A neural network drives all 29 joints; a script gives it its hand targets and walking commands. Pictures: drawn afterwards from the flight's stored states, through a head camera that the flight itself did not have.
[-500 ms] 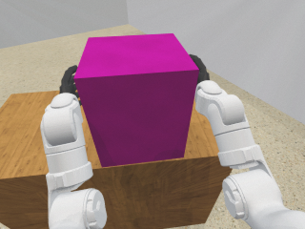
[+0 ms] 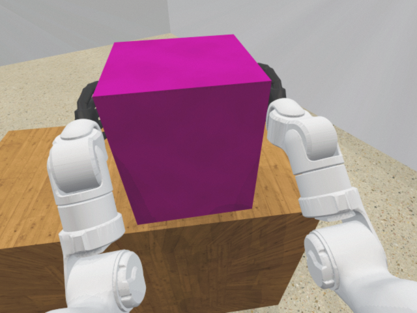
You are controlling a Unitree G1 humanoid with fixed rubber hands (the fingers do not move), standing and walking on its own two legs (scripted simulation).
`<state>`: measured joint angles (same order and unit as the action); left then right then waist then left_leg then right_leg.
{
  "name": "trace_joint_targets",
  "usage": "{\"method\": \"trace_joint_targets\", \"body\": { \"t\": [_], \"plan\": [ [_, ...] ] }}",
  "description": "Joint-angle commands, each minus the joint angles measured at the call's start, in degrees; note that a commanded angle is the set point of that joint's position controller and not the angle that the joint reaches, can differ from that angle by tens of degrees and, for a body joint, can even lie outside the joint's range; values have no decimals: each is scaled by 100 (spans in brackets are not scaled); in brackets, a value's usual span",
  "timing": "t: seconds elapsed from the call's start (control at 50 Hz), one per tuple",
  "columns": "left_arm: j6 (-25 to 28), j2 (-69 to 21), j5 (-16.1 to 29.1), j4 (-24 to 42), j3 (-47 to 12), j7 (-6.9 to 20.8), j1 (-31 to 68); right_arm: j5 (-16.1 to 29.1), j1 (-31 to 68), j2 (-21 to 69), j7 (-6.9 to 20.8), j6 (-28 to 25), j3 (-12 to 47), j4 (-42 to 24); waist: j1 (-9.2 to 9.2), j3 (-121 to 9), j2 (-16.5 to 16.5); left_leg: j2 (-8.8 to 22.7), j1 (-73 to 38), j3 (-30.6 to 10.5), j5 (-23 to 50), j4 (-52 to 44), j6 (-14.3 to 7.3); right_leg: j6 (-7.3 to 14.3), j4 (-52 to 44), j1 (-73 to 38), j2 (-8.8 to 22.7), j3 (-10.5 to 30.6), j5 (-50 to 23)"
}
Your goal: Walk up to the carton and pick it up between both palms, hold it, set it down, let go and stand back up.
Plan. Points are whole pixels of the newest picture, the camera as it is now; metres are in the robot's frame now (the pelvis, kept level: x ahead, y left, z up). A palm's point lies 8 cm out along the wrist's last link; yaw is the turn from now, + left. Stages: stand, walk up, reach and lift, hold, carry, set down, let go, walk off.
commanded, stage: reach and lift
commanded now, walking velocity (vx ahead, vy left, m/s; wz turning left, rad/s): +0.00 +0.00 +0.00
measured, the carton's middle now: (185, 128) +0.38 +0.02 +0.21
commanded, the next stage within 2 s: hold in 0.32 s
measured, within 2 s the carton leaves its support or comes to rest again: neither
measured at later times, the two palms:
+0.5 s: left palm (90, 115) +0.35 +0.16 +0.27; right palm (283, 93) +0.36 -0.14 +0.28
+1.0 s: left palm (93, 112) +0.35 +0.16 +0.28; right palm (287, 89) +0.36 -0.15 +0.29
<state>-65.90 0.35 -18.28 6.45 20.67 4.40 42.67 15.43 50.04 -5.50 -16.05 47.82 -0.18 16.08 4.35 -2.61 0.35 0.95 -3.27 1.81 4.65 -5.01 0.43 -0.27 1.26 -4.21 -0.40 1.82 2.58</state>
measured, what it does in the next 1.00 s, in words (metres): stands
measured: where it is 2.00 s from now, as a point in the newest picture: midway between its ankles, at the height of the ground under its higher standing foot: outside the picture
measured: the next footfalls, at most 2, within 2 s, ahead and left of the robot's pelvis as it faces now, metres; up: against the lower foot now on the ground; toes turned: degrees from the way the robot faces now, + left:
none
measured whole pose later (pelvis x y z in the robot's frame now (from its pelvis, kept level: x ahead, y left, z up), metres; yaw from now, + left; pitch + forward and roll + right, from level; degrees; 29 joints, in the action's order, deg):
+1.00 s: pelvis +0.00 +0.00 +0.00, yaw -1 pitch -1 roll +0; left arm -69.0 3.0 -17.2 0.1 21.0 5.2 48.4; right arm 18.6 56.7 -7.3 -18.9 52.1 -1.2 20.7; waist 4.3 -6.9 1.0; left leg 1.3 0.4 2.0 3.4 -1.9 0.8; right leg 0.0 4.6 -0.2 -0.9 2.6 3.6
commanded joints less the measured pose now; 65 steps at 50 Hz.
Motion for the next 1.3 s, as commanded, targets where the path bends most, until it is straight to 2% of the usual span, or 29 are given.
{"method": "trace_joint_targets", "body": {
  "t": [0.0,0.28,0.42,0.46,0.54,0.66,0.96,1.28],
  "plan": [
    [280,-2144,1376,903,-2321,950,4215,789,4020,2428,379,-408,1380,-1462,5,-2775,203,-92,-1694,-90,1562,742,-87,-445,121,86,-170,-37,-1080],
    [164,-2044,1398,816,-2222,1000,4443,909,4181,2381,315,-248,1306,-1304,-21,-2770,184,-78,-1576,-84,1475,748,-97,-456,164,113,-165,-5,-1033],
    [47,-2118,1778,1011,-2599,958,4813,1040,4392,2452,254,-23,1281,-1530,292,-3176,336,-81,-1673,-154,1609,916,0,-447,222,264,-142,14,-1205],
    [-23,-2059,1774,903,-2512,959,4808,1094,4353,2368,226,85,1263,-1414,258,-3035,318,-71,-1538,-153,1436,896,-3,-453,204,250,-155,17,-1118],
    [-107,-1969,1548,583,-2162,989,4806,1174,4336,2306,205,189,1198,-1075,40,-2689,193,-30,-1196,-103,1084,794,-77,-457,225,244,-190,33,-882],
    [-111,-1911,1396,420,-1943,999,4927,1287,4543,2288,228,165,1171,-919,-95,-2760,86,-5,-1189,-75,1142,802,-135,-458,287,224,-175,92,-957],
    [115,-1986,1558,388,-2127,975,5166,1197,4638,2428,208,69,1118,-916,30,-2939,150,-29,-1153,-100,900,874,-175,-475,367,508,-111,89,-810],
    [-19,-1953,1535,620,-2158,1000,5057,1209,4553,2335,229,161,1134,-1050,39,-3021,213,-31,-1288,-104,1261,886,-83,-447,327,382,-178,56,-950]
  ]
}}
